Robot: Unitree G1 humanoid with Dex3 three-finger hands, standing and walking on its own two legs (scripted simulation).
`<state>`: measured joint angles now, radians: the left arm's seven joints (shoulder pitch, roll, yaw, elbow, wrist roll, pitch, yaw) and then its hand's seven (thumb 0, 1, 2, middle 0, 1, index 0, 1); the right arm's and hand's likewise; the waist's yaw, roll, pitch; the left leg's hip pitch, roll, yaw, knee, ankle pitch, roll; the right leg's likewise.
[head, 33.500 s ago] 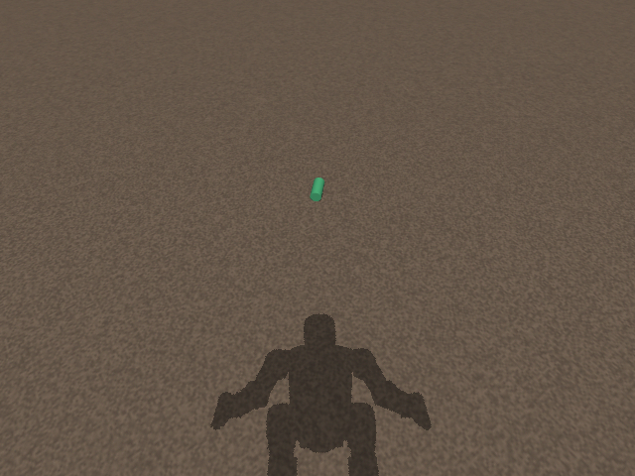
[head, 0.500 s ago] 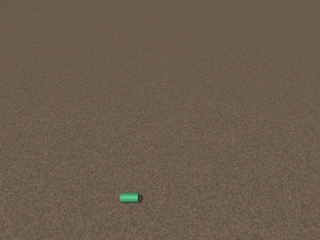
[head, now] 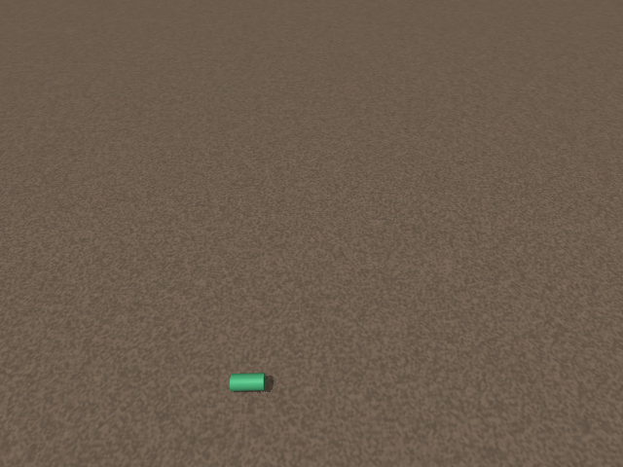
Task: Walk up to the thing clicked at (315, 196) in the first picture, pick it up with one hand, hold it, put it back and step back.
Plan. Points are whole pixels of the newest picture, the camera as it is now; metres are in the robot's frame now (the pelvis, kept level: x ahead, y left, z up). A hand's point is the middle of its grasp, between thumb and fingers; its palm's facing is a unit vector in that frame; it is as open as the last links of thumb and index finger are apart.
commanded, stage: stand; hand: left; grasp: from above
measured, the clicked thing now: (247, 381) +0.48 +0.23 -0.75
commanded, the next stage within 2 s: step back in 1.36 s
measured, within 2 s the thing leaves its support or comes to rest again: neither
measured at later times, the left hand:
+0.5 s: hand out of the picture +0.08 +0.24 -0.16, palm faces +0.01 -0.94 -0.33, open 7.3 cm
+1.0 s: hand out of the picture +0.09 +0.23 -0.15, palm faces -0.01 -0.94 -0.34, open 7.3 cm
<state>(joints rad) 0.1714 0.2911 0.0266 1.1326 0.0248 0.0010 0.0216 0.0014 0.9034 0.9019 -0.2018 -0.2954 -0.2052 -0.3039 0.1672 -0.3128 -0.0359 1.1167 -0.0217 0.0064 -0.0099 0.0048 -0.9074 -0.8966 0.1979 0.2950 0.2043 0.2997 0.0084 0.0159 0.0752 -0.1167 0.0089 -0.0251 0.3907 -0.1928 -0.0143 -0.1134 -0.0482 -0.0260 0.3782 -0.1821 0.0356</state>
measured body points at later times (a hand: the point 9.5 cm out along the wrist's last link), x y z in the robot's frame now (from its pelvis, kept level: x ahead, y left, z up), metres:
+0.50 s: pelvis +0.01 -0.01 +0.00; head +0.02 -0.01 +0.45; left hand +0.08 +0.28 -0.13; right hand +0.08 -0.29 -0.14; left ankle +0.02 +0.13 -0.74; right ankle +0.02 -0.14 -0.74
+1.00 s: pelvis +0.02 -0.01 +0.00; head +0.03 -0.02 +0.45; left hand +0.09 +0.28 -0.13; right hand +0.08 -0.31 -0.14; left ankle +0.02 +0.13 -0.74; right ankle +0.02 -0.14 -0.74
